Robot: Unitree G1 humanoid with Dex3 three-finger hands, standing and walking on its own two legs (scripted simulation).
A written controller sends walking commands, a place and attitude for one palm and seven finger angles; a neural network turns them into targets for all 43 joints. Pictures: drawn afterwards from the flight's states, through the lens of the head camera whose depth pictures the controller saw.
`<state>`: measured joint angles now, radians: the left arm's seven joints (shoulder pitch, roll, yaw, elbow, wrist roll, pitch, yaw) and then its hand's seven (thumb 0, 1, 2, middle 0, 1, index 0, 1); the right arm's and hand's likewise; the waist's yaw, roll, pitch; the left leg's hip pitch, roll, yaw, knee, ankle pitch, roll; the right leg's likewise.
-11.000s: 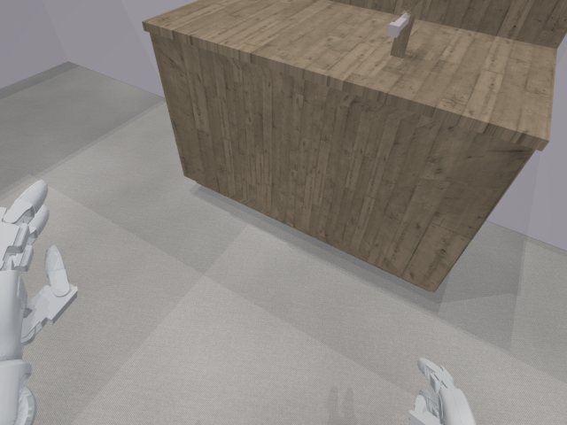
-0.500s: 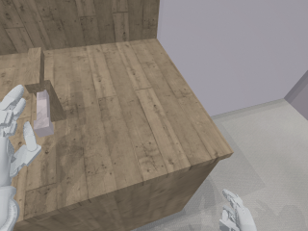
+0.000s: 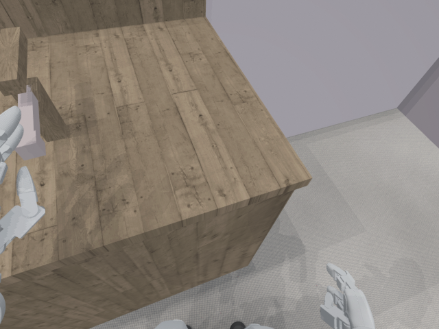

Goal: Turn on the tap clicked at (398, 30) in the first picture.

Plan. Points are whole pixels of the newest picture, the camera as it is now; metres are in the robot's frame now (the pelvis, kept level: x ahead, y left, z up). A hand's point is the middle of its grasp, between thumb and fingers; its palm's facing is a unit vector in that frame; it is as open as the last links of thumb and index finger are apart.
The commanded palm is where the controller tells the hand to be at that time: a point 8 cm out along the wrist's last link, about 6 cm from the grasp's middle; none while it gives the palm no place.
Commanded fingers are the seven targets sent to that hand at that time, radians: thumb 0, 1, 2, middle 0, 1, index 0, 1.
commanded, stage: come to a stop and stand still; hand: left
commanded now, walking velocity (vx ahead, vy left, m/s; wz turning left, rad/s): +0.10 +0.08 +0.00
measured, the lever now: (29, 145) +0.32 +0.31 +0.15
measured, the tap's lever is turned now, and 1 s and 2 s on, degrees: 2 2 0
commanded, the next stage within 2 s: look again from close up in 1.08 s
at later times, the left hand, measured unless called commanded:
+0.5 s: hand (8, 219) +0.21 +0.27 +0.17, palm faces +0.42 -0.82 -0.39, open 7.4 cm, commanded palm +0.15 +0.29 +0.18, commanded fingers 0.00 0.90 0.90 -0.20 -0.30 -0.20 -0.30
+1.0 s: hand (28, 194) +0.24 +0.26 +0.17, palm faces +0.39 -0.84 -0.38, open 7.4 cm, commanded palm +0.19 +0.30 +0.18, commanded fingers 0.00 0.90 0.90 -0.20 -0.30 -0.20 -0.30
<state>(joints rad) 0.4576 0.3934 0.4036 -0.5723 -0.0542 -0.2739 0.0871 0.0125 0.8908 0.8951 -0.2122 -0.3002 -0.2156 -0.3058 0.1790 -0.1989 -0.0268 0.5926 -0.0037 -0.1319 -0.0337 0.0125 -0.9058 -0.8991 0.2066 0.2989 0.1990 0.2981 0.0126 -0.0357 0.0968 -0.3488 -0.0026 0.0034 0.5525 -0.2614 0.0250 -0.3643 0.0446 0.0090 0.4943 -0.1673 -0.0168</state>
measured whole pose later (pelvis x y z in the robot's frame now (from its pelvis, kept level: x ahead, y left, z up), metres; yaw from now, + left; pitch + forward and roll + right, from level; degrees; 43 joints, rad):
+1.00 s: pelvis +0.03 +0.01 +0.01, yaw +1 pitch +0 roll -1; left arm 0.45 0.36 0.35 -0.49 -0.04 -0.18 0.12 0.01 0.89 0.90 -0.21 -0.30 -0.21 -0.31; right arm 0.17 -0.20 0.01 0.58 0.02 -0.09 -0.02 0.01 -0.91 -0.90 0.21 0.30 0.20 0.30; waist 0.02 -0.02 0.06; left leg -0.21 -0.05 -0.03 0.46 -0.24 0.04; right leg -0.16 0.02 0.00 0.39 -0.22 0.00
